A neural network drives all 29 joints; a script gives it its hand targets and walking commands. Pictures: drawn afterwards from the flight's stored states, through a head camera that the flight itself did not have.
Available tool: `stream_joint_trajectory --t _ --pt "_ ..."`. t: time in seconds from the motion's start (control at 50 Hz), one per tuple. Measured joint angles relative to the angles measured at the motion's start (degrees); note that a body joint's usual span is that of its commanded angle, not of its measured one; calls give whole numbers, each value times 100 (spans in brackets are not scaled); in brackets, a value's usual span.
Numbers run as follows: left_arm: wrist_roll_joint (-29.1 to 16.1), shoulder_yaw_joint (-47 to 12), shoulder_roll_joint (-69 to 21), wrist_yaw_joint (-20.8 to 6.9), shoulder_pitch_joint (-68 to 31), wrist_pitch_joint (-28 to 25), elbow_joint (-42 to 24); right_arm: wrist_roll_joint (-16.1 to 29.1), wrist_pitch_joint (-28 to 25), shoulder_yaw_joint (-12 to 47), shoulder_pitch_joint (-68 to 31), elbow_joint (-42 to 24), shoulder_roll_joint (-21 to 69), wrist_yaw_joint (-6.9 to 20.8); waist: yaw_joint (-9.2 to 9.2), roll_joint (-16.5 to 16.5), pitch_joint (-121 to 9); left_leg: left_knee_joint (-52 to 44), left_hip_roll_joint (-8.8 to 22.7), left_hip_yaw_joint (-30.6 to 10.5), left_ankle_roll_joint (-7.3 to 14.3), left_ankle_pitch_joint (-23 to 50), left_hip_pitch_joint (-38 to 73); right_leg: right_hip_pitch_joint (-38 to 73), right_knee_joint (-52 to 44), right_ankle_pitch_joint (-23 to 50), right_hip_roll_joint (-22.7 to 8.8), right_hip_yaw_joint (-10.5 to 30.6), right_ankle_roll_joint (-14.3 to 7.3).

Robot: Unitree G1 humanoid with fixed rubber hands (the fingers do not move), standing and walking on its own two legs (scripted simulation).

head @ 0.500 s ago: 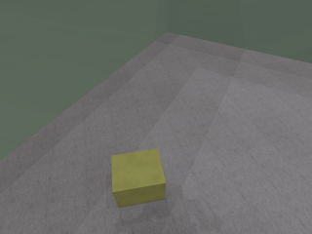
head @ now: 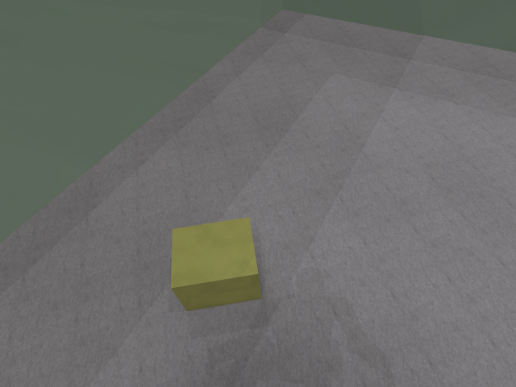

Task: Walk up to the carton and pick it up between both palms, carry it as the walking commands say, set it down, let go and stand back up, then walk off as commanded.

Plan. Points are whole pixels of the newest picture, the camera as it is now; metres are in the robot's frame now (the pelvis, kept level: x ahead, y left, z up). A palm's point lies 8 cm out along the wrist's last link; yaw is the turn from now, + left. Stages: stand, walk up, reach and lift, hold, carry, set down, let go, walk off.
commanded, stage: walk off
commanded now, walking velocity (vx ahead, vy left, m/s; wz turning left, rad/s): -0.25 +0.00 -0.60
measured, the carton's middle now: (217, 264) +0.63 +0.19 -0.65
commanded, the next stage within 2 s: stand in 0.38 s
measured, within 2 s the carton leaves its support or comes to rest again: neither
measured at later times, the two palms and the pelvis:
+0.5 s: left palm out of the picture -0.04 +0.17 -0.11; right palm out of the picture +0.02 -0.37 -0.13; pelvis -0.08 -0.09 +0.01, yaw -9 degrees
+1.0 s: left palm out of the picture -0.11 +0.15 -0.14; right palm out of the picture -0.21 -0.35 -0.13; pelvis -0.17 -0.10 +0.00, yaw -10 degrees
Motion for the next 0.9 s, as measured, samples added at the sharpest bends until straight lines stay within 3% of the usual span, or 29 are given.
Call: stream_joint_trajectory --t 0.06,0.12,0.22,0.34,0.48,0.62,0.7,0.74,0.76,0.78,0.8,0.84,0.9 --pt "1 -62 -136 36 63 -3 -85 74 58 -15 -75 -29 -4 -37 153 -188 -111 2182 -379 539 211 -913 -548 29 -112 -37 -22 66 -198" --pt "-94 -109 -251 118 50 13 -102 94 60 16 -287 -167 57 58 108 -287 -202 2978 -430 1067 325 -849 -666 4 -265 94 42 59 -318" --pt "-63 -120 -317 244 -129 -110 -145 105 30 130 -652 -416 366 175 144 -359 -188 2457 -404 1328 337 -732 -341 -236 -300 255 317 28 -570" --pt "-87 -97 -318 308 -48 -202 -115 149 82 243 -1102 -545 701 182 367 -547 89 1918 -486 1057 268 -731 -199 -360 -664 726 569 258 -757" --pt "-94 -9 -323 307 179 -177 -56 158 174 136 -1384 -629 545 191 507 -540 329 1861 -465 717 161 -429 -357 -434 -1041 1307 677 641 -775" --pt "-86 118 -255 303 146 -122 -164 104 289 11 -956 -560 408 296 445 -396 -19 1110 -430 917 106 -298 67 -395 -1456 1700 639 837 -437" --pt "-43 188 -141 333 8 -9 -180 147 222 -8 -411 -403 433 335 250 -500 -341 -52 -510 1366 306 -710 822 -241 -1999 1791 611 830 10" --pt "-82 223 -65 360 -94 42 -217 129 159 -11 -32 -270 431 274 122 -523 -489 -1018 -541 1669 500 -655 1311 -289 -2096 1482 694 748 283" --pt "-121 238 -55 357 -139 51 -264 108 141 -13 157 -228 388 227 34 -414 -549 -1519 -513 1595 676 -638 1478 -562 -1673 747 836 620 440" --pt "-133 267 -31 341 -192 47 -285 85 157 -23 270 -163 390 177 -54 -388 -523 -1636 -487 1456 764 -192 1420 -999 -665 -26 922 515 507" --pt "-91 288 -5 325 -224 41 -302 45 181 -12 383 -130 414 141 -124 -414 -457 -1592 -458 1410 755 195 1359 -1379 497 -516 956 508 460" --pt "9 283 -39 263 -187 -27 -300 -25 155 29 673 -84 454 116 -171 -417 -451 -1548 -389 1348 653 599 1303 -1780 2179 -736 906 560 334" --pt "8 215 -98 137 67 -138 -176 -34 52 93 886 83 579 163 12 -544 -728 -1489 -378 1381 523 645 1152 -1693 3183 -534 537 664 263"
